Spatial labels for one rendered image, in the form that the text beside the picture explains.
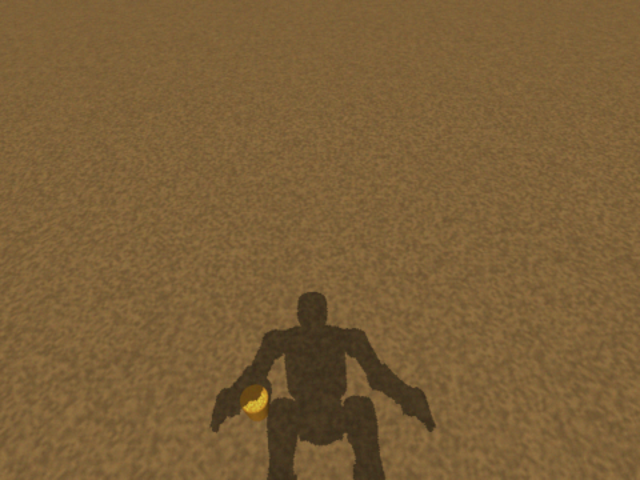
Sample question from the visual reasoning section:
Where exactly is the cup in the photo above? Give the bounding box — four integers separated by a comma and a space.
240, 384, 270, 421

